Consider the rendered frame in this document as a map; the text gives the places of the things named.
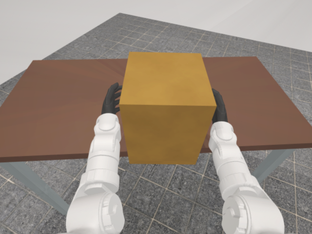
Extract robot right upper arm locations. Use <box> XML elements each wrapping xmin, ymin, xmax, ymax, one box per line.
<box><xmin>221</xmin><ymin>194</ymin><xmax>285</xmax><ymax>234</ymax></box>

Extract robot right hand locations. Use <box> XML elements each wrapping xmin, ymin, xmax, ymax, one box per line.
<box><xmin>212</xmin><ymin>88</ymin><xmax>228</xmax><ymax>124</ymax></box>

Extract carton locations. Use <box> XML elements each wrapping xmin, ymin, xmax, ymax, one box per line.
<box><xmin>119</xmin><ymin>52</ymin><xmax>217</xmax><ymax>165</ymax></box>

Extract robot left upper arm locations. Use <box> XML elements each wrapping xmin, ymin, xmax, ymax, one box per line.
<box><xmin>59</xmin><ymin>191</ymin><xmax>125</xmax><ymax>234</ymax></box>

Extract table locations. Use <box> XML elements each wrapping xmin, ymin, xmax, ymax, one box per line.
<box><xmin>0</xmin><ymin>57</ymin><xmax>312</xmax><ymax>215</ymax></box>

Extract robot left forearm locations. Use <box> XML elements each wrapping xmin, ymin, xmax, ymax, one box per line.
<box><xmin>66</xmin><ymin>113</ymin><xmax>121</xmax><ymax>227</ymax></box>

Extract robot right forearm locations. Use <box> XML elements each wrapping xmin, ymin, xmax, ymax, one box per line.
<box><xmin>209</xmin><ymin>121</ymin><xmax>272</xmax><ymax>201</ymax></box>

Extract robot left hand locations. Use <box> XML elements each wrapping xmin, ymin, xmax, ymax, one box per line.
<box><xmin>101</xmin><ymin>82</ymin><xmax>122</xmax><ymax>115</ymax></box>

